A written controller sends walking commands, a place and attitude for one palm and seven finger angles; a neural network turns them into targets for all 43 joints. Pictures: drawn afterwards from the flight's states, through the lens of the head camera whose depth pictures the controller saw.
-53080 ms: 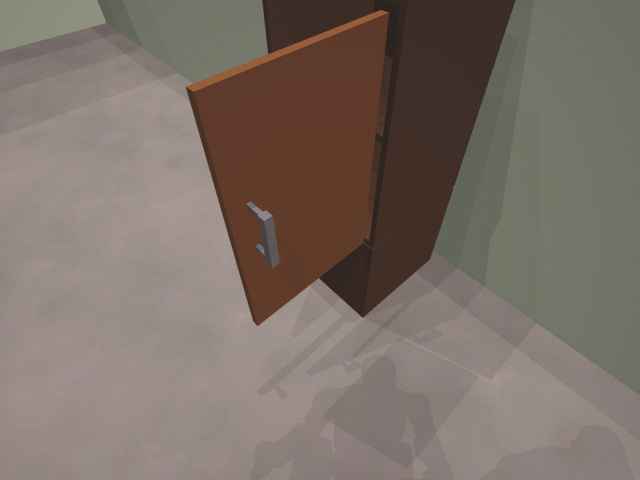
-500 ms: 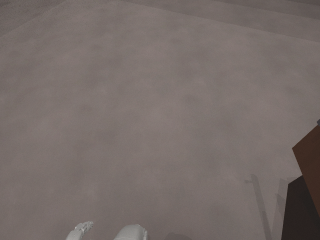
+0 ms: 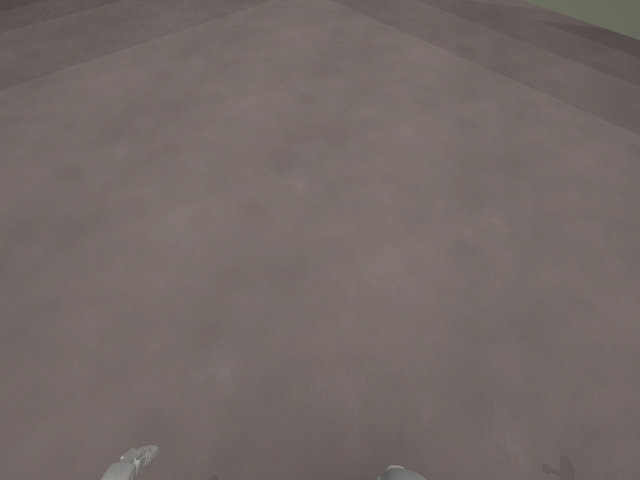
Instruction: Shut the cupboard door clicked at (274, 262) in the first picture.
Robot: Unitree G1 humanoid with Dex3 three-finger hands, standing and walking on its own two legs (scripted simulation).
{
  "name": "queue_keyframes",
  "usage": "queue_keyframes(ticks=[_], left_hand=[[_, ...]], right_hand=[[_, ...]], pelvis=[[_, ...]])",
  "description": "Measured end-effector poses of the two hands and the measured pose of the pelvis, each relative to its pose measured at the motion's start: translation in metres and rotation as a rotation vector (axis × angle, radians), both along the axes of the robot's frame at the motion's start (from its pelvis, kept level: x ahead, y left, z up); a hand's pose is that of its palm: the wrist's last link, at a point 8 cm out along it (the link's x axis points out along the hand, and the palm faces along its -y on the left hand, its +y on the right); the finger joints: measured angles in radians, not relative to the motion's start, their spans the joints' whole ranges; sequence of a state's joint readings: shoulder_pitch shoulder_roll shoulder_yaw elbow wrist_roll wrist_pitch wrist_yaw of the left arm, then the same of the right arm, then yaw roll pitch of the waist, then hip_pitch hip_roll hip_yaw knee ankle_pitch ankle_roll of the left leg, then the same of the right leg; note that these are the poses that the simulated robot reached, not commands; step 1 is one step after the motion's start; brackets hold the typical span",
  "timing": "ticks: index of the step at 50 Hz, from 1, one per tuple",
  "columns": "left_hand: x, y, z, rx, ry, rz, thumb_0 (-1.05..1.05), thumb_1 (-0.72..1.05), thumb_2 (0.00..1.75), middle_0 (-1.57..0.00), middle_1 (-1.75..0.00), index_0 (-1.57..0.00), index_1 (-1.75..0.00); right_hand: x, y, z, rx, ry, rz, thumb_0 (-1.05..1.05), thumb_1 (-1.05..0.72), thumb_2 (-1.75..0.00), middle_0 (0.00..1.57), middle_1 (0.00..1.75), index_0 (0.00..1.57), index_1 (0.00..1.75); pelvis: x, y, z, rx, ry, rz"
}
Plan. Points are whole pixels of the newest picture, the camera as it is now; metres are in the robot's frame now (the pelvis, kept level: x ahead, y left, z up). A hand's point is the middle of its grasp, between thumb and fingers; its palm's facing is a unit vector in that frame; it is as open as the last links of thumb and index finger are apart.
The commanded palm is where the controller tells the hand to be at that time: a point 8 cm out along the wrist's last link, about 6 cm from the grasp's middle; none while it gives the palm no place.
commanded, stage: walk to a spot facing it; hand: left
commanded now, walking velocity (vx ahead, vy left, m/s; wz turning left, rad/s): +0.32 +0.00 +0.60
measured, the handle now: out of the picture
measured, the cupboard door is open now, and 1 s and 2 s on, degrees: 25 25 25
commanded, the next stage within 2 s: turn to face it in 0.66 s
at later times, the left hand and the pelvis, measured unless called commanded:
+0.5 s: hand out of the picture +0.05 +0.20 -0.21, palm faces +0.42 -0.89 -0.17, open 7.4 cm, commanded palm none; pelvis +0.17 +0.05 -0.03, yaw +21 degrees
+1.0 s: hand (159, 321) +0.39 +0.30 -0.17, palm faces +0.34 -0.92 -0.20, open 7.4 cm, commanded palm none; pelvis +0.36 +0.10 -0.02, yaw +20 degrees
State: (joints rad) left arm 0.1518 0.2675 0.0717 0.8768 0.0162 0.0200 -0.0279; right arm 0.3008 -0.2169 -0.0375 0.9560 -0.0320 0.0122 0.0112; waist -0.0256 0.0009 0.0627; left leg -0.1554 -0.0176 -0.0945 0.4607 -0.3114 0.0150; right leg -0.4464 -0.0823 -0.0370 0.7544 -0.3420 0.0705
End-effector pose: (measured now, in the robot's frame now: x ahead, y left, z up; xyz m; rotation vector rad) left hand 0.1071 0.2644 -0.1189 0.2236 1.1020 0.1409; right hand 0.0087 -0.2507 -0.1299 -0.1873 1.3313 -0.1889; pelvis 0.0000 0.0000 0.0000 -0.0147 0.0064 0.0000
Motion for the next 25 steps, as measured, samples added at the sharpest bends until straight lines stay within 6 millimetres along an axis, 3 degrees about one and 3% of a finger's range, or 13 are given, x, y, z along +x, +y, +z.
queue_keyframes(ticks=[3,5,9,13,17,20,23,25], left_hand=[[0.017,-0.011,0.0,0.018,-0.053,0.016,0.0,0.9,0.89,-0.2,-0.3,-0.2,-0.3],[0.019,-0.016,-0.002,0.032,-0.078,0.052,0.0,0.9,0.89,-0.2,-0.3,-0.2,-0.3],[-0.003,-0.028,-0.002,0.013,-0.013,0.152,0.0,0.9,0.89,-0.2,-0.3,-0.2,-0.3],[-0.029,-0.038,-0.009,-0.032,0.105,0.239,0.0,0.9,0.89,-0.2,-0.3,-0.2,-0.3],[-0.053,-0.043,-0.02,-0.085,0.205,0.343,0.0,0.9,0.89,-0.2,-0.3,-0.2,-0.3],[-0.069,-0.041,-0.031,-0.123,0.274,0.425,0.0,0.9,0.89,-0.2,-0.3,-0.2,-0.3],[-0.08,-0.029,-0.048,-0.155,0.342,0.49,0.0,0.9,0.89,-0.2,-0.3,-0.2,-0.3],[-0.079,-0.015,-0.056,-0.166,0.384,0.514,0.0,0.9,0.89,-0.2,-0.3,-0.2,-0.3]], right_hand=[[0.02,-0.014,-0.015,0.021,0.019,0.017,0.01,-0.91,-0.89,0.21,0.3,0.21,0.3],[0.04,-0.023,-0.025,0.022,0.031,0.046,0.01,-0.91,-0.89,0.21,0.3,0.21,0.3],[0.1,-0.028,-0.017,0.016,0.002,0.128,0.01,-0.91,-0.89,0.2,0.3,0.21,0.3],[0.17,-0.018,0.0,0.014,-0.066,0.203,0.01,-0.91,-0.89,0.2,0.3,0.2,0.3],[0.243,0.009,0.009,0.006,-0.105,0.319,0.01,-0.91,-0.89,0.2,0.3,0.2,0.3],[0.3,0.044,0.009,0.002,-0.136,0.424,0.01,-0.92,-0.89,0.2,0.3,0.2,0.3],[0.354,0.086,0.004,-0.001,-0.208,0.512,0.01,-0.91,-0.89,0.2,0.3,0.2,0.3],[0.38,0.109,0.001,-0.002,-0.267,0.537,0.01,-0.91,-0.89,0.2,0.3,0.2,0.3]], pelvis=[[0.02,-0.015,-0.01,0.014,0.0,0.041],[0.031,-0.021,-0.016,0.015,-0.002,0.076],[0.055,-0.021,-0.008,0.013,-0.005,0.143],[0.082,-0.017,0.001,0.017,0.008,0.205],[0.109,-0.005,0.001,0.007,0.016,0.276],[0.131,0.012,-0.006,-0.002,0.016,0.32],[0.155,0.037,-0.021,-0.005,0.01,0.348],[0.167,0.051,-0.029,-0.005,0.004,0.369]])
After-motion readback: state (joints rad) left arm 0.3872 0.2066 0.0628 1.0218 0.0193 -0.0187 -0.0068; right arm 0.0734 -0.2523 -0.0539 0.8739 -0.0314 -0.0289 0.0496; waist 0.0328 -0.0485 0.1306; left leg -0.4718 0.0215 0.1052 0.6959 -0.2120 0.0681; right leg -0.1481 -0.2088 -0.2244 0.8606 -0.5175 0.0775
